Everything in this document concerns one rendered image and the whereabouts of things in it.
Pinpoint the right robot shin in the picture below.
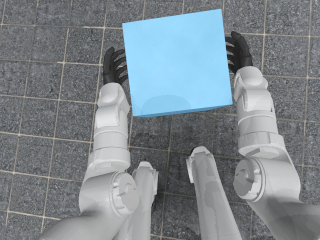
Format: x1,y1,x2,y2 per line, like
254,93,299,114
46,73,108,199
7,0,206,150
190,146,217,167

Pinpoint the carton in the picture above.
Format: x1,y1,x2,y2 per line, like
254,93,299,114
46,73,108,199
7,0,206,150
122,9,233,118

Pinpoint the right robot upper arm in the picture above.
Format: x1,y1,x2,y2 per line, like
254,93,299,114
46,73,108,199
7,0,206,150
233,156,320,240

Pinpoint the robot right thigh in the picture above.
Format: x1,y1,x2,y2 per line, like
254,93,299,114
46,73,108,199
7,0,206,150
186,151,244,240

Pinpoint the robot right forearm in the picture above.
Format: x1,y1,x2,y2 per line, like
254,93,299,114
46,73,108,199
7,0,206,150
233,66,301,193

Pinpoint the robot right hand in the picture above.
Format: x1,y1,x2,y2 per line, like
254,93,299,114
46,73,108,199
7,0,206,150
224,31,253,76

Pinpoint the left robot upper arm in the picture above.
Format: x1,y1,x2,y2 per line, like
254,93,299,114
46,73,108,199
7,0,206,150
33,170,140,240

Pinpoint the robot left forearm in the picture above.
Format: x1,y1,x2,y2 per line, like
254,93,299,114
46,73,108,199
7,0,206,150
78,82,131,206

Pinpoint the robot left hand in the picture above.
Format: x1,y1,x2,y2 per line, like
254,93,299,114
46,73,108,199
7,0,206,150
103,46,129,86

